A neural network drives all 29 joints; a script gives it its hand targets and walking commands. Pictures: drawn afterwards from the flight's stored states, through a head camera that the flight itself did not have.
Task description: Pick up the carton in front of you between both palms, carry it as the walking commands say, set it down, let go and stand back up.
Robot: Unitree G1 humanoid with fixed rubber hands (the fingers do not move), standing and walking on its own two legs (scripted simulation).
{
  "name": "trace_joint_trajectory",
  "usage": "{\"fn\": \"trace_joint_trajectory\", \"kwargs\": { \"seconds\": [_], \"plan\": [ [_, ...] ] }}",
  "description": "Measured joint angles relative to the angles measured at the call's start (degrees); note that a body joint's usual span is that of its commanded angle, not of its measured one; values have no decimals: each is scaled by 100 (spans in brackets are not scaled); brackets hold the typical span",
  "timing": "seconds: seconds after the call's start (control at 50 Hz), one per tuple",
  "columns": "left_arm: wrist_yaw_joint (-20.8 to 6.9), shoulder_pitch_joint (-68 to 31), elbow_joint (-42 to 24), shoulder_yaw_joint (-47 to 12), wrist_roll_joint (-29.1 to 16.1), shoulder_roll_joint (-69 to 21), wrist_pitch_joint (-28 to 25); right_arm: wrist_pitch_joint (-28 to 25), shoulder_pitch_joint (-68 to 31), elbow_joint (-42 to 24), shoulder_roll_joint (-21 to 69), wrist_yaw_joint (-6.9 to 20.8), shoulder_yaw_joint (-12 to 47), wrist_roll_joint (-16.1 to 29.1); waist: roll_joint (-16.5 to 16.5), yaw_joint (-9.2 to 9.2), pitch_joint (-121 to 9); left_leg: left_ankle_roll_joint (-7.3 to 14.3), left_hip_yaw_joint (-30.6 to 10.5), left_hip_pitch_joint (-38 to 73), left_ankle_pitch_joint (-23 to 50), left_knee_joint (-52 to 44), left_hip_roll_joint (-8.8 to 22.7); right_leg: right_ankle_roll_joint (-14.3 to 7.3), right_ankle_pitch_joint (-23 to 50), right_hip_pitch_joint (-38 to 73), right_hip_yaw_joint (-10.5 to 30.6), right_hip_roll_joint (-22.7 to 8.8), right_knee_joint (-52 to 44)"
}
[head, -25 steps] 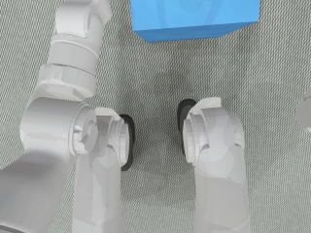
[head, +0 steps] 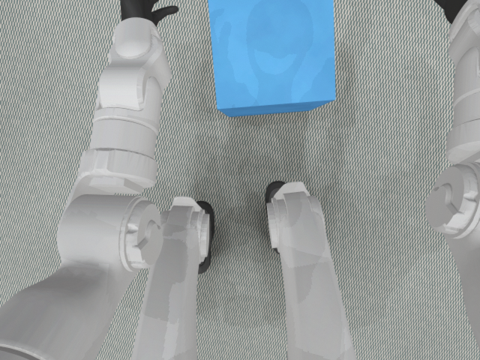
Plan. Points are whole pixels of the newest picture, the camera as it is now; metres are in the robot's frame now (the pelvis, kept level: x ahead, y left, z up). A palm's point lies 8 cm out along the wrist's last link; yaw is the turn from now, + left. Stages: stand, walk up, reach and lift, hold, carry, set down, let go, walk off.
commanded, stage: set down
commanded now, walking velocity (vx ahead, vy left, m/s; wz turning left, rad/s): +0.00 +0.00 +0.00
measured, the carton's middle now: (269, 62) +0.54 -0.12 -0.39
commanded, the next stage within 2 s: let go in 0.36 s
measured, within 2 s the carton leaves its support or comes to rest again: neither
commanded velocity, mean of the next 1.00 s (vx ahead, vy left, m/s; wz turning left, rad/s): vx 0.00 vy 0.00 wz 0.00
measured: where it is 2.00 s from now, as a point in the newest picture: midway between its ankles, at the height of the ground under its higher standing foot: (240, 240)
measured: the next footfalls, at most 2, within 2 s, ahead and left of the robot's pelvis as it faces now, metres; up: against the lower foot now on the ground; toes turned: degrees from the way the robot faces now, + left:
none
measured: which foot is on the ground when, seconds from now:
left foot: down 0.00-1.00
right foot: down 0.00-1.00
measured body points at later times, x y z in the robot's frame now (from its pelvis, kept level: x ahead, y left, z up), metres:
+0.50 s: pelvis +0.03 -0.01 +0.13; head +0.34 -0.08 +0.45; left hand +0.55 +0.06 +0.02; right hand +0.52 -0.34 +0.02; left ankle +0.09 +0.13 -0.48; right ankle +0.11 -0.10 -0.48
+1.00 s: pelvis +0.09 +0.00 +0.23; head +0.26 -0.03 +0.64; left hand +0.40 +0.17 +0.12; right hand +0.36 -0.28 +0.12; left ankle +0.09 +0.13 -0.48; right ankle +0.11 -0.10 -0.48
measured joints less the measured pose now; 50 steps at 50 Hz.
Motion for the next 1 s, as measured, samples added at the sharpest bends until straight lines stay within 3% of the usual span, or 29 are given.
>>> {"fn": "trace_joint_trajectory", "kwargs": {
  "seconds": [0.18, 0.48, 0.58, 0.72, 1.0],
  "plan": [
    [-39, 422, -324, 36, 154, -141, 94, 58, 291, -131, 57, 132, -92, -26, -64, 58, -292, 26, -71, 775, 287, -1140, 82, 2, 256, 789, 28, 59, -1126],
    [-277, 1226, -396, 125, 626, -338, -124, -184, 930, -63, 414, 198, -386, -564, -102, 149, -614, 32, -238, 2236, 904, -3106, 237, -49, 824, 2296, -1, 110, -3099],
    [-395, 2115, -636, -178, 792, -323, -217, -223, 1900, -601, 659, 90, -276, -682, -126, 143, -656, 51, -280, 2881, 1036, -3695, 294, -64, 940, 2951, -12, 126, -3683],
    [-641, 3768, -948, -607, 641, -149, -558, -496, 3693, -1413, 1010, -50, 62, -400, -125, 141, -750, 114, -316, 4018, 1147, -4461, 357, -56, 1018, 4104, -12, 133, -4441],
    [-1185, 6178, -941, -1075, 366, 186, -1287, -1155, 6438, -1976, 1541, -234, 631, -40, -229, 283, -1012, 304, -355, 6304, 1304, -5641, 396, 58, 1141, 6480, -15, 66, -5710]
  ]
}}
